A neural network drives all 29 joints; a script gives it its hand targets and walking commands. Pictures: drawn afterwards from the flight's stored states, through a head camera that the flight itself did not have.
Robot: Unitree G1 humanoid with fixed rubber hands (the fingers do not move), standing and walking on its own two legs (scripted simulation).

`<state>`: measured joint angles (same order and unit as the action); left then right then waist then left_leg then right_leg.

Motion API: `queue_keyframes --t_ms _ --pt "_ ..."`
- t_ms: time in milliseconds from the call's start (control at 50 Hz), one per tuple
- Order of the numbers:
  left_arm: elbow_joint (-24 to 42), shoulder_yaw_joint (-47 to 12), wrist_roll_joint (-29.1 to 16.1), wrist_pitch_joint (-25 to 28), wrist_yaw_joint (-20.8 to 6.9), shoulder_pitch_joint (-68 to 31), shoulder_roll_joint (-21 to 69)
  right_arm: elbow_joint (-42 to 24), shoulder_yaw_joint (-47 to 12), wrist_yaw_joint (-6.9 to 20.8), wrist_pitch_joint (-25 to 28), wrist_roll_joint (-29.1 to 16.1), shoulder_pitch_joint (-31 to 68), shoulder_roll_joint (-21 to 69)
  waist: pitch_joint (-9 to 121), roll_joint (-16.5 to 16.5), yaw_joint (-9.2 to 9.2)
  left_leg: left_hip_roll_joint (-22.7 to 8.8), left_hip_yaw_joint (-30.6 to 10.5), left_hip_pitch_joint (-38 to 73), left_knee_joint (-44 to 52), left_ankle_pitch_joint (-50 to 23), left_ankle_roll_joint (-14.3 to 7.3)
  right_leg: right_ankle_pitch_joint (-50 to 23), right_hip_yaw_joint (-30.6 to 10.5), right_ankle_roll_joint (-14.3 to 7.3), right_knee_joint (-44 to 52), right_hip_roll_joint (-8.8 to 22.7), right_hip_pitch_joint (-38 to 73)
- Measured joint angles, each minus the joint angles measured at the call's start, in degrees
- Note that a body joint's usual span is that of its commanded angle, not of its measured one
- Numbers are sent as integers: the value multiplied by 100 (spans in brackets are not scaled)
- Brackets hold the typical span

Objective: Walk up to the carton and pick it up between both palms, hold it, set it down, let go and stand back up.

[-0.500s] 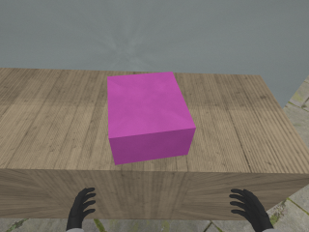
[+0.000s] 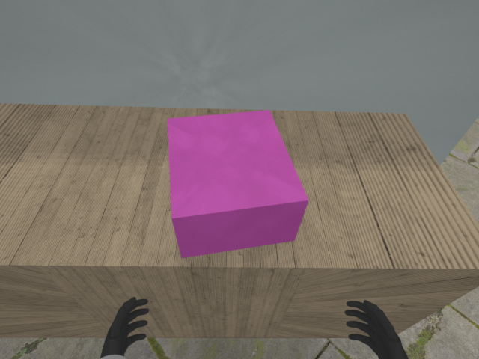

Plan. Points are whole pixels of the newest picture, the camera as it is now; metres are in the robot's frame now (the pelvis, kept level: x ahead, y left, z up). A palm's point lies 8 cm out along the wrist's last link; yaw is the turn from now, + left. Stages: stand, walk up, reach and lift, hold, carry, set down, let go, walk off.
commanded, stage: set down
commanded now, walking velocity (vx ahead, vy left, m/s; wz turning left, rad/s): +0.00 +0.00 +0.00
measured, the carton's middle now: (229, 177) +0.53 +0.03 -0.07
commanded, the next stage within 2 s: let go in 0.72 s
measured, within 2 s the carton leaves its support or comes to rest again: neither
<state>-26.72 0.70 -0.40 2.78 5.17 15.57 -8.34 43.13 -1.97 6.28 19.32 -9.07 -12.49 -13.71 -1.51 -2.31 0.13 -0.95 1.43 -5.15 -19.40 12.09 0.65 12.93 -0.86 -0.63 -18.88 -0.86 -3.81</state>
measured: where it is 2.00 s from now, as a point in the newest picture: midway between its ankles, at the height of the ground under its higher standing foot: outside the picture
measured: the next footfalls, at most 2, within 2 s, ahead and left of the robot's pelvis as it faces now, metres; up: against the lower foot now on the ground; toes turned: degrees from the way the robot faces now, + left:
none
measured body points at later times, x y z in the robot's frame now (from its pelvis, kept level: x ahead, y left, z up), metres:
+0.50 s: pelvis +0.00 +0.00 +0.00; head +0.00 +0.01 +0.45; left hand +0.17 +0.22 -0.09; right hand +0.15 -0.23 -0.09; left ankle -0.02 +0.12 -0.75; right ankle -0.03 -0.11 -0.75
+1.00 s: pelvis +0.00 +0.00 +0.00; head +0.01 +0.01 +0.45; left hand +0.17 +0.22 -0.09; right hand +0.15 -0.23 -0.09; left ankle -0.02 +0.12 -0.75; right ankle -0.03 -0.11 -0.75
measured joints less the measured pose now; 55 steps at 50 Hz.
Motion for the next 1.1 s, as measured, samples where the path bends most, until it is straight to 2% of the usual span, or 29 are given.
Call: queue_keyframes --t_ms 400,700,1100 --pt "-91 48 72 -598 -252 -170 -107 -162 165 -300 -453 529 21 182 -124 86 -39 -26 79 44 -27 25 -10 -25 -71 10 -3 -21 17" --pt "-333 42 9 -838 -439 -383 -253 22 235 -492 -603 824 173 361 -230 69 -30 -48 79 -7 -81 26 18 10 -53 -17 -126 -38 -70" --pt "-384 27 106 -1011 -497 -562 -221 311 284 -519 -602 966 413 339 -284 100 -39 -47 130 131 -71 63 8 35 -78 -8 -132 -30 40"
